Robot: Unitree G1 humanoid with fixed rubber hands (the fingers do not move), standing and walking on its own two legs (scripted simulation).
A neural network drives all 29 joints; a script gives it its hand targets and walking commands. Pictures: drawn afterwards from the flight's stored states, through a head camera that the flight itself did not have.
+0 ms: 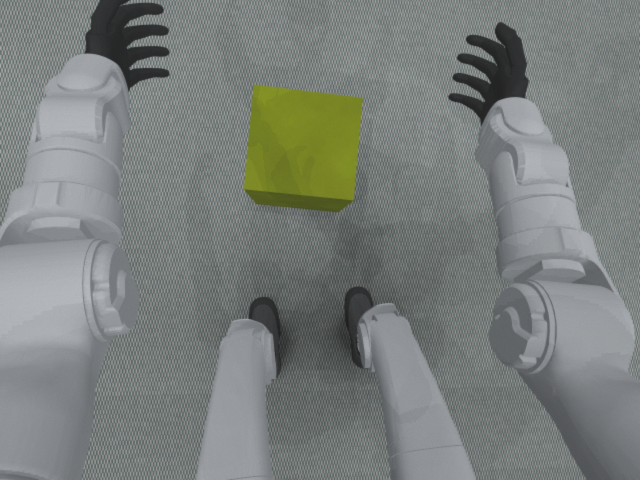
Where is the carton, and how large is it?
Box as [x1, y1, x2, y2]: [244, 85, 362, 211]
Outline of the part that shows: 254,85 244,181 244,189 256,203 331,211 340,210 353,199 362,98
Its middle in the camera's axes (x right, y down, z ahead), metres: -0.04 -0.19 +0.86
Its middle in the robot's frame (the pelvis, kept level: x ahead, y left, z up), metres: +0.55 -0.02 -0.54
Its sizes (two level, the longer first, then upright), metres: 0.210 0.200 0.250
